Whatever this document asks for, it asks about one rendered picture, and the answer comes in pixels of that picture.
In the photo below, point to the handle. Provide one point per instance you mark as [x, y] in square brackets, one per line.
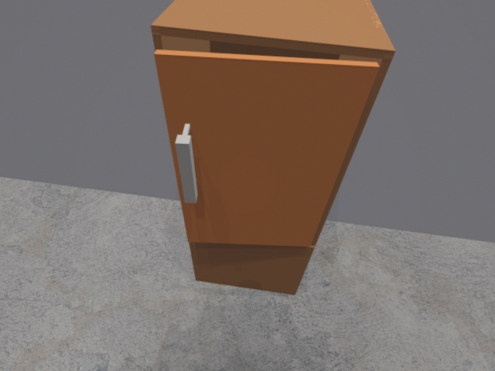
[184, 151]

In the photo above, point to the cupboard door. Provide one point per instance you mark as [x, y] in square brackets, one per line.
[269, 136]

